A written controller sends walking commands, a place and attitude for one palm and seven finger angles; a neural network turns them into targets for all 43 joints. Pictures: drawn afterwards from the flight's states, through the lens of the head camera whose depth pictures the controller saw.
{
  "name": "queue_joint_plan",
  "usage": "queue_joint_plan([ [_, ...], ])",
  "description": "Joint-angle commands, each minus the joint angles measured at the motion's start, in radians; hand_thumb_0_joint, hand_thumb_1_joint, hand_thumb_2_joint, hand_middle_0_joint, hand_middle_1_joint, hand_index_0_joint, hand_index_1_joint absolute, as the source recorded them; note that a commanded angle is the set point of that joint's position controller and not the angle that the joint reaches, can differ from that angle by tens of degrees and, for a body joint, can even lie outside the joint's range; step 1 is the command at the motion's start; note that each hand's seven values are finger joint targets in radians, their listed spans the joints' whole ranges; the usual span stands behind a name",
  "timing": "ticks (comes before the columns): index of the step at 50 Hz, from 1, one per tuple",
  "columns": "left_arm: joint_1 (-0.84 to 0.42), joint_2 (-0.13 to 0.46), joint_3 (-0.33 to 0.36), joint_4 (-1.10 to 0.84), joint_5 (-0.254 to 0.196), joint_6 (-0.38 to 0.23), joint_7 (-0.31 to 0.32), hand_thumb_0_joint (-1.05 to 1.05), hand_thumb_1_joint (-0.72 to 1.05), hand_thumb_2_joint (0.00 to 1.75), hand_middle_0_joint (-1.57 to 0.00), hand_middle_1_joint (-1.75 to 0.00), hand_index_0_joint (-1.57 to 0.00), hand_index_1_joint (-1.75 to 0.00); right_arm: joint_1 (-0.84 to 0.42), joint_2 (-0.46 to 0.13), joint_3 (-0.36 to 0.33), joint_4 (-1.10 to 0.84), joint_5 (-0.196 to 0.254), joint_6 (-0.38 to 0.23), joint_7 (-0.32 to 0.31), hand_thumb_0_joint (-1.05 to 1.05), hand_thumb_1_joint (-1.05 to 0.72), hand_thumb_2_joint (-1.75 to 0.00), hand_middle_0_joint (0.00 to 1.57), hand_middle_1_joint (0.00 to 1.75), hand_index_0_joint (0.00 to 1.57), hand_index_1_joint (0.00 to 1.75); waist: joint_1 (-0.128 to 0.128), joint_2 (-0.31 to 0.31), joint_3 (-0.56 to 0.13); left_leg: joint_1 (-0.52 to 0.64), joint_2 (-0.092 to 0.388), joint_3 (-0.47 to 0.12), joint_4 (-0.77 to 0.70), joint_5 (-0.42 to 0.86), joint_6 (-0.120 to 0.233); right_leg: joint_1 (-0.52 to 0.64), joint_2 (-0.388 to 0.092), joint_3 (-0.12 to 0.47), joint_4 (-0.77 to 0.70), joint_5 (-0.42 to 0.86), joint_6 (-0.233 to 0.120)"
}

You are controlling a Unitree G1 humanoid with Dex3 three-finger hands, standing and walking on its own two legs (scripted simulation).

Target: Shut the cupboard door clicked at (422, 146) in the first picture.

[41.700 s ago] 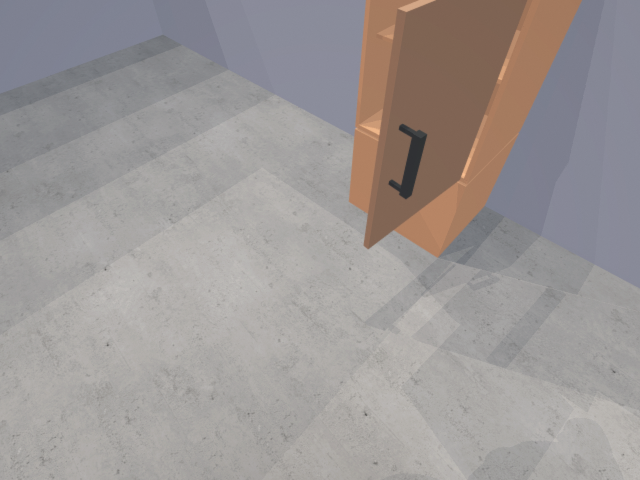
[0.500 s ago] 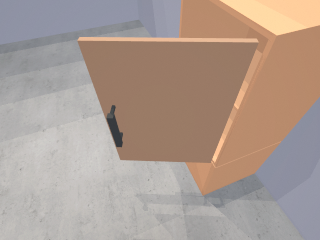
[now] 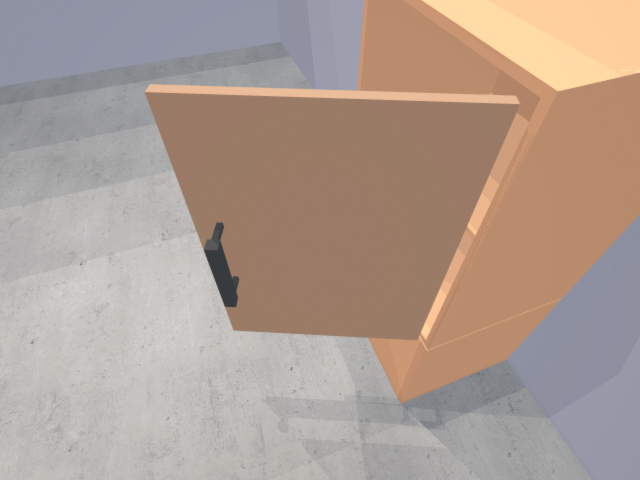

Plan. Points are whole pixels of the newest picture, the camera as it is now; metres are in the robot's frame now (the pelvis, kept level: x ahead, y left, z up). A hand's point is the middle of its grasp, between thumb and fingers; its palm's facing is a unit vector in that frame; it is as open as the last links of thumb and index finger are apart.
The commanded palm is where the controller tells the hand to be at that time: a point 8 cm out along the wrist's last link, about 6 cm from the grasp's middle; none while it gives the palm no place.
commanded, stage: look again from close up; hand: left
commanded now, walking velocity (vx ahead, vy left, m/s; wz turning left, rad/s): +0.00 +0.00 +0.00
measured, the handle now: (225, 266) +0.44 +0.19 -0.06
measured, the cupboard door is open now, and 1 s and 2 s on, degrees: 66 66 66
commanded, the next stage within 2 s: raise the hand and make a fist in 0.54 s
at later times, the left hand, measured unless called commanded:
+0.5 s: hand out of the picture +0.01 +0.18 -0.17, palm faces +0.01 -0.98 -0.21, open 7.4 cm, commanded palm none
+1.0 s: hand out of the picture +0.13 +0.16 -0.06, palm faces -0.06 -1.00 +0.04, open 6.5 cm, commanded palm +0.09 +0.23 -0.07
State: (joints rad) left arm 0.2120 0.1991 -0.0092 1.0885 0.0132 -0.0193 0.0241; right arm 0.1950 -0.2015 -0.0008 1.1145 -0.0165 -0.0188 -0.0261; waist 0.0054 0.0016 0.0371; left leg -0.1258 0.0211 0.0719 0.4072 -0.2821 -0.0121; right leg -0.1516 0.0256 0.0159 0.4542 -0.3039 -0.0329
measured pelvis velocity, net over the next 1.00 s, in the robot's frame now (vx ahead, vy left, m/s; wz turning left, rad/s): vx -0.07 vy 0.00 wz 0.06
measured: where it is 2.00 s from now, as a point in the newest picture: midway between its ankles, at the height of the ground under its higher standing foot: outside the picture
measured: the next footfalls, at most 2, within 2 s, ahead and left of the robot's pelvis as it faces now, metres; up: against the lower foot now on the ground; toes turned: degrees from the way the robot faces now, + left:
none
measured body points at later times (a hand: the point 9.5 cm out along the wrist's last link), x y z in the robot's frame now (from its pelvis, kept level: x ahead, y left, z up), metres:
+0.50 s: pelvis -0.01 +0.00 +0.00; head +0.01 +0.00 +0.45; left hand +0.01 +0.24 -0.15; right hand +0.01 -0.23 -0.16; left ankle -0.04 +0.12 -0.74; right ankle -0.04 -0.10 -0.74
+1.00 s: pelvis -0.07 +0.00 -0.08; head -0.03 +0.01 +0.37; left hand +0.13 +0.21 -0.06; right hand +0.14 -0.24 -0.12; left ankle -0.04 +0.12 -0.74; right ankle -0.04 -0.10 -0.74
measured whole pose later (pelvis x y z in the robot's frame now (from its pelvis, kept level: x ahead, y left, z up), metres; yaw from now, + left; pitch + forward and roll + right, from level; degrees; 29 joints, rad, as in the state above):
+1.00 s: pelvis -0.07 +0.00 -0.08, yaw +3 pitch +11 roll +2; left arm 0.30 0.14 0.08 0.29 -0.23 -0.61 -0.36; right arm 0.17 -0.25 -0.06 0.58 0.00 -0.29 0.02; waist -0.01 -0.06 -0.13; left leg -0.79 -0.01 0.04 1.05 -0.45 0.01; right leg -0.80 -0.03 -0.03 1.10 -0.49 -0.03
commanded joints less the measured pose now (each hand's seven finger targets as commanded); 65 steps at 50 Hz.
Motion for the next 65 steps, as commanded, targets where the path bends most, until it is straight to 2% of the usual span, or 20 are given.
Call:
queue_joint_plan([
  [1, 0.048, 0.143, 0.031, -0.036, 0.0, -0.017, 0.013, 0.0, 0.9, 0.9, -0.2, -0.3, -0.2, -0.3, 0.045, -0.111, -0.014, -0.027, 0.003, -0.016, -0.012, 0.0, -0.9, -0.9, 0.2, 0.3, 0.2, 0.3, -0.002, -0.018, -0.046, 0.038, 0.094, -0.07, -0.03, 0.31, 0.031, 0.005, -0.132, 0.097, -0.06, 0.452, -0.016],
  [31, 0.081, 0.105, 0.024, -0.014, -0.001, -0.015, 0.012, 0.0, 0.9, 0.9, -0.2, -0.3, -0.2, -0.3, 0.081, -0.077, -0.01, 0.011, 0.003, -0.017, -0.011, 0.0, -0.9, -0.9, 0.2, 0.3, 0.2, 0.3, 0.0, -0.009, 0.002, 0.014, 0.091, -0.089, -0.072, 0.232, 0.033, -0.019, -0.126, 0.092, -0.102, 0.304, -0.014],
  [32, 0.181, 0.09, 0.023, 0.027, 0.008, -0.034, 0.055, 0.0, 0.9, 0.9, -0.2, -0.3, -0.2, -0.3, -0.004, -0.09, -0.016, -0.063, 0.016, -0.021, -0.001, 0.0, -0.9, -0.9, 0.2, 0.3, 0.2, 0.3, 0.027, 0.013, 0.014, -0.066, 0.095, -0.029, 0.174, 0.281, 0.007, -0.023, -0.2, 0.136, -0.08, 0.737, 0.041],
  [33, -0.668, 0.707, 0.459, -1.541, -0.141, -0.325, 0.045, 0.0, 0.9, 0.9, -0.2, -0.3, -0.2, -0.3, 0.139, -0.288, -0.052, -0.339, 0.021, -0.212, -0.117, 0.0, -0.9, -0.9, 0.2, 0.3, 0.2, 0.3, -0.123, 0.022, -0.427, 0.307, 0.048, -0.04, 0.174, 0.476, 0.048, 0.006, -0.1, 0.031, 0.115, 0.679, 0.032],
  [34, -0.016, 0.167, 0.049, -1.196, -0.145, -0.228, 0.046, 0.0, 0.9, 0.9, -0.22, -0.32, -0.22, -0.32, 0.032, -0.16, 0.005, -0.337, 0.072, -0.276, -0.126, 0.0, -0.9, -0.9, 0.2, 0.3, 0.2, 0.3, -0.053, 0.411, -0.475, 0.276, -0.003, -0.046, 0.134, 0.63, 0.049, -0.057, -0.02, -0.043, 0.238, 0.44, 0.021],
  [35, -0.009, 0.169, 0.107, -1.208, -0.189, -0.188, 0.084, 0.0, 0.9, 0.9, -0.24, -0.34, -0.24, -0.34, 0.005, -0.159, 0.005, -0.322, 0.048, -0.303, -0.108, 0.0, -0.9, -0.9, 0.2, 0.3, 0.2, 0.3, 0.004, 0.311, -0.457, 0.246, 0.04, -0.068, 0.1, 0.741, 0.017, -0.095, -0.021, -0.084, 0.119, 0.211, 0.012],
  [36, 0.225, -0.128, -0.05, -0.955, -0.185, -0.088, 0.057, 0.0, 0.9, 0.9, -0.25, -0.36, -0.25, -0.36, 0.016, -0.116, -0.007, -0.307, 0.051, -0.311, -0.065, 0.0, -0.9, -0.9, 0.2, 0.3, 0.2, 0.3, -0.042, 0.181, -0.274, 0.108, 0.046, -0.075, 0.086, 0.659, 0.025, -0.171, -0.031, -0.089, 0.104, 0.19, 0.025],
  [37, -0.006, -0.023, 0.006, -1.11, -0.191, -0.126, 0.059, 0.0, 0.9, 0.9, -0.27, -0.38, -0.27, -0.38, 0.041, -0.179, -0.043, -0.367, 0.056, -0.323, -0.045, 0.0, -0.9, -0.9, 0.2, 0.3, 0.2, 0.3, -0.072, 0.128, -0.152, -0.015, 0.03, -0.109, 0.128, 0.462, 0.02, -0.202, -0.042, -0.085, 0.099, 0.235, 0.025],
  [39, 0.058, -0.005, 0.069, -0.924, -0.175, -0.216, 0.014, 0.0, 0.9, 0.9, -0.31, -0.42, -0.31, -0.42, 0.023, -0.178, -0.06, -0.414, 0.029, -0.33, -0.035, 0.0, -0.9, -0.9, 0.2, 0.3, 0.2, 0.3, -0.079, -0.121, 0.023, -0.246, -0.01, -0.114, 0.21, 0.227, 0.022, -0.367, -0.04, -0.114, 0.135, 0.182, 0.029],
  [41, 0.29, -0.088, 0.067, -0.736, -0.204, -0.341, -0.083, 0.0, 0.9, 0.9, -0.35, -0.46, -0.35, -0.46, -0.005, -0.154, -0.067, -0.478, 0.023, -0.336, -0.01, 0.0, -0.9, -0.9, 0.2, 0.3, 0.2, 0.3, -0.009, -0.339, 0.035, -0.424, -0.031, -0.105, 0.3, 0.103, 0.014, -0.449, -0.045, -0.106, 0.219, 0.088, 0.026],
  [42, 0.353, -0.087, 0.093, -0.724, -0.229, -0.419, -0.143, 0.0, 0.9, 0.9, -0.36, -0.48, -0.36, -0.48, -0.013, -0.153, -0.079, -0.502, 0.013, -0.339, 0.001, 0.0, -0.9, -0.9, 0.2, 0.3, 0.2, 0.3, 0.022, -0.381, -0.013, -0.491, -0.041, -0.096, 0.355, 0.055, 0.007, -0.477, -0.046, -0.087, 0.271, 0.054, 0.027],
  [44, 0.421, -0.066, 0.112, -0.761, -0.268, -0.566, -0.283, 0.0, 0.9, 0.9, -0.4, -0.52, -0.4, -0.52, -0.035, -0.16, -0.092, -0.567, 0.008, -0.333, 0.028, 0.0, -0.9, -0.9, 0.2, 0.3, 0.2, 0.3, 0.06, -0.361, -0.136, -0.586, -0.061, -0.073, 0.452, 0.014, -0.007, -0.472, -0.057, -0.043, 0.372, 0.074, 0.023],
  [47, 0.334, 0.083, 0.213, -0.801, -0.263, -0.673, -0.426, 0.0, 0.9, 0.9, -0.46, -0.58, -0.46, -0.58, -0.063, -0.171, -0.104, -0.657, 0.02, -0.314, 0.052, 0.0, -0.9, -0.9, 0.2, 0.3, 0.2, 0.3, 0.084, -0.082, -0.28, -0.675, -0.074, -0.044, 0.587, 0.012, -0.003, -0.521, -0.066, 0.013, 0.523, 0.06, -0.008],
  [49, 0.219, 0.148, 0.249, -0.949, -0.275, -0.647, -0.42, 0.0, 0.9, 0.9, -0.49, -0.62, -0.49, -0.62, -0.098, -0.173, -0.096, -0.728, 0.024, -0.298, 0.044, 0.0, -0.9, -0.9, 0.2, 0.3, 0.2, 0.3, 0.094, 0.049, -0.329, -0.72, -0.074, -0.028, 0.62, -0.073, 0.012, -0.59, -0.058, 0.031, 0.552, -0.119, -0.014],
  [53, -0.072, 0.155, 0.213, -1.375, -0.303, -0.677, -0.313, 0.0, 0.9, 0.9, -0.57, -0.7, -0.57, -0.7, -0.092, -0.161, -0.078, -0.783, 0.023, -0.294, 0.016, 0.0, -0.9, -0.9, 0.2, 0.3, 0.2, 0.3, 0.03, 0.175, -0.435, -0.694, -0.043, -0.087, 0.663, -0.229, 0.039, -0.725, -0.038, 0.045, 0.565, -0.322, -0.01],
  [55, -0.163, 0.14, 0.147, -1.556, -0.298, -0.703, -0.275, 0.0, 0.9, 0.9, -0.6, -0.74, -0.6, -0.74, -0.074, -0.164, -0.065, -0.776, 0.02, -0.301, -0.006, 0.0, -0.9, -0.9, 0.2, 0.3, 0.2, 0.3, -0.022, 0.137, -0.477, -0.681, -0.028, -0.125, 0.681, -0.26, 0.05, -0.772, -0.018, 0.029, 0.595, -0.307, -0.009],
  [57, -0.066, 0.079, 0.06, -1.528, -0.301, -0.692, -0.281, 0.0, 0.9, 0.9, -0.64, -0.78, -0.64, -0.78, -0.047, -0.171, -0.057, -0.754, 0.024, -0.309, -0.025, 0.0, -0.9, -0.9, 0.2, 0.3, 0.2, 0.3, -0.055, 0.097, -0.422, -0.717, -0.024, -0.133, 0.707, -0.283, 0.053, -0.799, -0.012, 0.031, 0.58, -0.329, -0.006],
  [60, -0.005, 0.076, 0.006, -1.384, -0.281, -0.583, -0.327, 0.0, 0.9, 0.9, -0.69, -0.84, -0.69, -0.84, -0.026, -0.185, -0.043, -0.746, 0.04, -0.302, -0.049, 0.0, -0.9, -0.9, 0.2, 0.3, 0.2, 0.3, -0.088, 0.015, -0.326, -0.811, -0.024, -0.138, 0.73, -0.339, 0.057, -0.804, -0.009, 0.038, 0.528, -0.416, 0.004],
  [63, 0.097, 0.111, 0.049, -1.187, -0.256, -0.384, -0.363, 0.0, 0.9, 0.9, -0.75, -0.9, -0.75, -0.9, -0.006, -0.185, -0.044, -0.753, 0.065, -0.271, -0.057, 0.0, -0.9, -0.9, 0.2, 0.3, 0.2, 0.3, -0.058, -0.096, -0.276, -0.892, -0.02, -0.127, 0.708, -0.377, 0.052, -0.767, -0.028, 0.05, 0.47, -0.502, 0.02],
  [65, 0.157, 0.168, 0.14, -1.159, -0.26, -0.263, -0.361, 0.0, 0.9, 0.9, -0.79, -0.94, -0.79, -0.94, -0.034, -0.181, -0.045, -0.79, 0.076, -0.243, -0.059, 0.0, -0.9, -0.9, 0.2, 0.3, 0.2, 0.3, 0.011, -0.081, -0.322, -0.882, -0.031, -0.112, 0.675, -0.35, 0.048, -0.683, -0.035, 0.056, 0.459, -0.513, 0.017],
])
